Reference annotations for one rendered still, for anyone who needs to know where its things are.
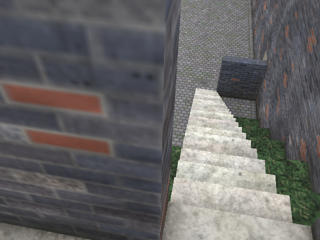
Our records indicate stairs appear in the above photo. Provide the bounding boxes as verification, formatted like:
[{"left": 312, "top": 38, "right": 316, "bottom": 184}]
[{"left": 170, "top": 88, "right": 293, "bottom": 223}]

